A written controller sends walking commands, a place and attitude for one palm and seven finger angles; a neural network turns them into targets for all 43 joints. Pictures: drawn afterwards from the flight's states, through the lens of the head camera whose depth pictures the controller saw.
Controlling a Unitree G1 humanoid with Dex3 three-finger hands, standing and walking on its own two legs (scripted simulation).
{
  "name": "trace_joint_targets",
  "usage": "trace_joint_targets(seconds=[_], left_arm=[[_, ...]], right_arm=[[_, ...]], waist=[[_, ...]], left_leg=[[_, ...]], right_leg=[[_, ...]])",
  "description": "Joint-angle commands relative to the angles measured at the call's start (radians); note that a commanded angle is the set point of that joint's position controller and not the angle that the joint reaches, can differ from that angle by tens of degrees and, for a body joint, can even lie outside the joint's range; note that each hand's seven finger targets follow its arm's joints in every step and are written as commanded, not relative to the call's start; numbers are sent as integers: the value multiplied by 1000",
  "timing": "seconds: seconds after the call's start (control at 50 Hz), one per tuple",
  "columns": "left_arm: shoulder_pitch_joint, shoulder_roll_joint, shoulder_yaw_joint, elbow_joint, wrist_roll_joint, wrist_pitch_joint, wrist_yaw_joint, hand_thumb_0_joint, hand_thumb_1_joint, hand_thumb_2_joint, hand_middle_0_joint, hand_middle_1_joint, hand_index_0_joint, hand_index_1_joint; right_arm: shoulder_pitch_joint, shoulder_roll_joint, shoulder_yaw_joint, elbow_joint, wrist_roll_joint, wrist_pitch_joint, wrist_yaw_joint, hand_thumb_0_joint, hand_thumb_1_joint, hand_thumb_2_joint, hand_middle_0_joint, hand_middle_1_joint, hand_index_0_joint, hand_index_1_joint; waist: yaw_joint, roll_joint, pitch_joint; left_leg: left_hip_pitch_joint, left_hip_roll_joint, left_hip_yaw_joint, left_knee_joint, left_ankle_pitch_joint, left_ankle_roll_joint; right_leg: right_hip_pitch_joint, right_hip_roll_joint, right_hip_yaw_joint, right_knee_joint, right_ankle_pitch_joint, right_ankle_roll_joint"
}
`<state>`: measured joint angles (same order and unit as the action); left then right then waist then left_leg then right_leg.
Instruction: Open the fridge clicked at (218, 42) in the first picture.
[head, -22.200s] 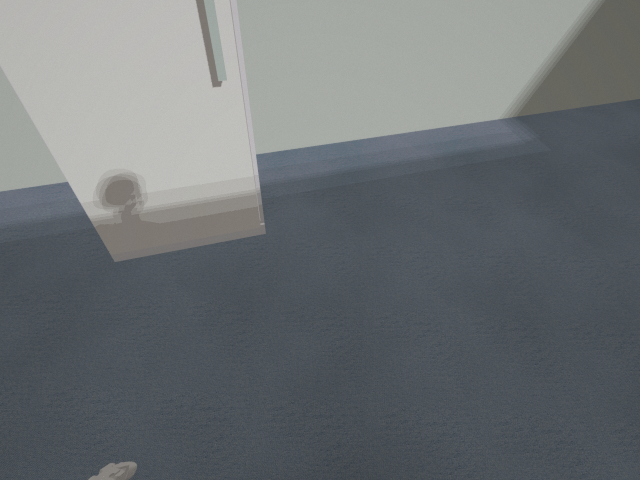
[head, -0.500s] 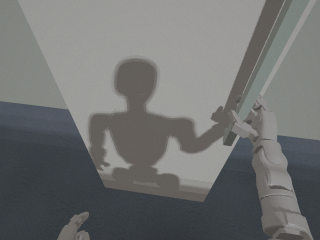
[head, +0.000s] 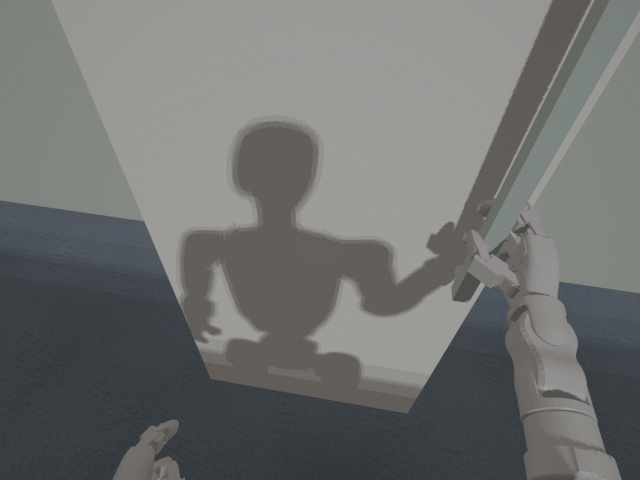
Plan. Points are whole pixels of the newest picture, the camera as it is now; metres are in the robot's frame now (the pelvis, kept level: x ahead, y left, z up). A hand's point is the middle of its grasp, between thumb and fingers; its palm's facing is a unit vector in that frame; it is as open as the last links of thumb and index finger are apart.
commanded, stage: grip the handle and tug to test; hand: right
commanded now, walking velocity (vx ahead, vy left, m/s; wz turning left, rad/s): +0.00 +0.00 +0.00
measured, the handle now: (515, 174) +0.43 -0.18 +0.20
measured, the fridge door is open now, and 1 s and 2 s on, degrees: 0 12 37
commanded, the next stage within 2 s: pull the door a little, standing still in 0.12 s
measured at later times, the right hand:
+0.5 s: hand (478, 258) +0.37 -0.16 +0.12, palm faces +0.10 +0.99 +0.01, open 6.3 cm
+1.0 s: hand (475, 326) +0.27 -0.14 +0.12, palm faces +0.03 +0.98 -0.18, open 6.4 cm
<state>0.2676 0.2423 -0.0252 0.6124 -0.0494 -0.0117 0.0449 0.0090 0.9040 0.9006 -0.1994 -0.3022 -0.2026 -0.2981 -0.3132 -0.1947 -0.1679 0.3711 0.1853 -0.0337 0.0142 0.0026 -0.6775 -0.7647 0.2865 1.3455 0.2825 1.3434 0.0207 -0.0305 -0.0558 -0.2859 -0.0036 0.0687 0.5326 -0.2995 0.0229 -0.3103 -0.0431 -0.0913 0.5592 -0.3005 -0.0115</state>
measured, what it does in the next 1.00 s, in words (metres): shifts its weight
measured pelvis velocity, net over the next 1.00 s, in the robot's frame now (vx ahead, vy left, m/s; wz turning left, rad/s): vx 0.07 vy -0.01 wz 0.02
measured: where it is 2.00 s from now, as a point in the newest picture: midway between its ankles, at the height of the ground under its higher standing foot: outside the picture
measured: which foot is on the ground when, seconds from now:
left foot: down 0.00-0.96, up 0.98-1.00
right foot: down 0.00-1.00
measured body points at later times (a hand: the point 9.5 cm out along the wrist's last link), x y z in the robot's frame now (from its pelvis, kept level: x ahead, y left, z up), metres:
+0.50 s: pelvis +0.04 +0.00 +0.00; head +0.04 +0.01 +0.45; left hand +0.20 +0.23 -0.09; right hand +0.36 -0.21 +0.12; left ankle -0.02 +0.10 -0.73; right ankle -0.01 -0.11 -0.73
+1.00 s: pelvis +0.07 -0.01 +0.01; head +0.09 +0.02 +0.46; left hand +0.26 +0.22 -0.07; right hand +0.26 -0.19 +0.13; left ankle +0.00 +0.10 -0.71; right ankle +0.00 -0.12 -0.72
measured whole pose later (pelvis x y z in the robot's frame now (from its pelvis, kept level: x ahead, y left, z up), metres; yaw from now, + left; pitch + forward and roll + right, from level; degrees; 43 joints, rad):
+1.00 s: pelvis +0.07 -0.01 +0.01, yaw +1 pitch +3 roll +0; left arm 0.19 0.23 -0.03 0.49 0.03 0.05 0.05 0.01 0.91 0.90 -0.20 -0.30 -0.20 -0.30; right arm 0.58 -0.20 0.05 -0.48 0.08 -0.03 -0.04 -0.03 -0.59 -0.73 0.36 1.35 0.36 1.38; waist 0.00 -0.07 -0.05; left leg -0.26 0.01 0.04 0.65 -0.31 -0.02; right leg -0.16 0.00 -0.02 0.47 -0.28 -0.02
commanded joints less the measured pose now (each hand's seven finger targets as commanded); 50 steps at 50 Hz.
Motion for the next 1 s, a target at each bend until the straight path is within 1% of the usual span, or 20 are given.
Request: trace_joint_targets(seconds=[0.0,0.04,0.2,0.22,0.24,0.26,0.28,0.32,0.42,0.6,0.68,0.74,0.78,0.8,0.82,0.86,0.88,0.92,0.94,0.98], left_arm=[[-90,121,49,-162,-1,-50,1,0,900,900,-200,-300,-200,-300],[-95,114,52,-175,2,-51,-2,0,900,900,-200,-300,-200,-300],[-103,112,51,-193,4,-32,-6,0,900,900,-200,-300,-200,-300],[-104,110,47,-188,3,-32,-4,0,900,900,-200,-300,-200,-300],[-93,116,53,-172,5,-29,2,0,900,900,-200,-300,-200,-300],[-95,114,50,-173,8,-26,3,0,900,900,-200,-300,-200,-300],[-91,115,51,-176,10,-22,2,0,900,900,-200,-300,-200,-300],[-97,106,52,-189,10,-21,-1,0,900,900,-200,-300,-200,-300],[-113,99,48,-219,14,-11,-10,0,900,900,-200,-300,-200,-300],[-137,80,40,-285,17,3,-29,0,900,900,-200,-300,-200,-300],[-149,76,40,-307,18,-3,-38,0,900,900,-200,-300,-200,-300],[-150,69,40,-318,20,-17,-44,0,900,900,-200,-300,-200,-300],[-143,74,44,-315,24,-23,-40,0,900,900,-200,-300,-200,-300],[-129,121,38,-274,37,-6,-4,0,900,900,-200,-300,-200,-300],[-112,84,42,-251,49,-4,14,0,900,900,-200,-300,-200,-300],[-100,92,33,-276,58,4,19,0,900,900,-200,-300,-200,-300],[-103,99,32,-283,59,10,20,0,900,900,-200,-300,-200,-300],[-102,103,39,-276,74,15,8,0,900,900,-200,-300,-200,-300],[-116,94,42,-274,88,9,1,0,900,900,-200,-300,-200,-300],[-147,86,38,-276,95,-6,-1,0,900,900,-200,-300,-200,-300]], right_arm=[[-223,-135,-20,-307,2,-65,36,0,-900,-900,450,1400,450,1400],[-152,-98,4,-362,3,-57,43,0,-900,-900,450,1400,450,1400],[-25,-118,-18,-459,7,3,45,0,-900,-900,450,1400,450,1400],[-116,-78,37,-474,4,10,45,0,-900,-900,450,1400,450,1400],[-159,-132,-18,-450,2,16,35,0,-900,-900,450,1400,450,1400],[-143,-119,-14,-441,0,25,34,0,-900,-900,450,1400,450,1400],[-102,-125,-19,-440,-1,32,30,0,-900,-900,450,1400,450,1400],[-40,-93,0,-486,0,38,35,0,-900,-900,450,1400,450,1400],[118,-76,13,-585,9,59,50,0,-900,-900,450,1400,450,1400],[499,-52,25,-852,21,93,56,0,-900,-900,450,1400,450,1400],[734,-34,46,-999,19,97,47,0,-900,-900,450,1400,450,1400],[887,-4,74,-1112,22,85,46,0,-900,-900,450,1400,450,1400],[939,-24,58,-1154,17,78,34,0,-900,-900,450,1400,450,1400],[459,-289,-49,-1197,-117,-13,-40,0,-900,-900,450,1400,450,1400],[632,-154,8,-1054,-115,-30,-64,0,-900,-900,450,1400,450,1400],[797,-76,104,-1021,-134,-44,-63,0,-900,-900,450,1400,450,1400],[794,-80,120,-1051,-133,-55,-59,0,-900,-900,450,1400,450,1400],[829,-82,143,-1061,-139,-67,-67,0,-900,-900,450,1400,450,1400],[851,-60,161,-1051,-150,-64,-73,0,-900,-900,450,1400,450,1400],[834,-59,161,-1069,-162,-62,-93,0,-900,-900,450,1400,450,1400]], waist=[[-38,35,-258],[-48,37,-288],[-53,33,-258],[-27,24,-238],[-24,34,-241],[-29,10,-234],[-35,38,-239],[-45,8,-283],[-65,22,-299],[-92,18,-264],[-104,-16,-208],[-97,-2,-161],[-92,8,-142],[-1,-4,-107],[9,46,-119],[8,19,-152],[14,-53,-156],[21,-167,-147],[10,-181,-120],[1,-104,-79]], left_leg=[[115,-13,-28,-38,423,1],[140,-14,-24,-27,481,1],[166,-11,-23,-23,581,-2],[140,-12,-20,-26,576,-4],[130,-14,-24,-28,575,-4],[129,-14,-23,-27,572,-2],[147,-13,-19,-26,575,0],[160,-9,-18,-14,627,-3],[204,-4,-16,-8,684,-6],[248,4,-12,-4,778,-9],[214,-5,-1,-6,669,-2],[185,-7,8,3,652,-7],[179,-6,8,13,688,-9],[102,57,-104,-79,767,-38],[107,88,-72,-75,804,-29],[119,65,-16,1,890,-53],[55,36,11,64,810,-68],[-153,-27,10,183,201,-67],[-186,-28,-5,181,-23,-58],[-133,-11,-18,133,-40,-44]], right_leg=[[138,30,59,-44,348,-23],[161,30,53,-40,407,-23],[167,24,47,-37,497,-21],[178,26,51,-33,497,-20],[182,24,52,-27,493,-19],[177,27,52,-28,494,-19],[176,24,54,-28,506,-19],[204,26,52,-19,572,-18],[212,23,50,-22,617,-17],[198,8,44,-31,691,-15],[180,2,50,-39,648,-10],[152,6,56,-34,609,-10],[146,7,62,-13,632,-11],[180,8,49,15,559,-43],[203,12,79,33,591,-39],[254,0,90,16,820,-42],[341,-15,119,-2,1019,-53],[499,-106,227,-73,1338,-77],[489,-146,261,-97,1350,-84],[398,-148,269,-125,1186,-76]])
